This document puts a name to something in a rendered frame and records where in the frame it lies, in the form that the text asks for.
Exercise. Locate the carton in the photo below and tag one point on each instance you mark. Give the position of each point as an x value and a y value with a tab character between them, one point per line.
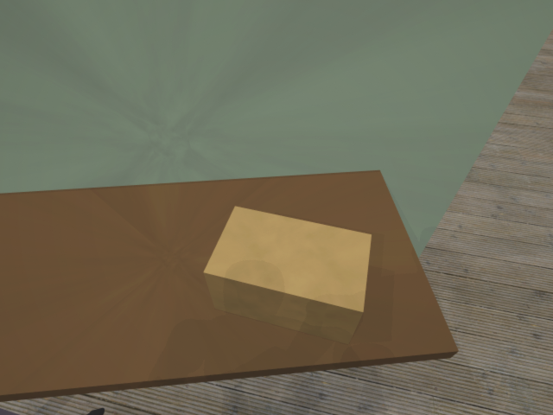
292	273

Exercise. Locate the table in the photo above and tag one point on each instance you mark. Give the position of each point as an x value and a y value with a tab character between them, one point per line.
102	289

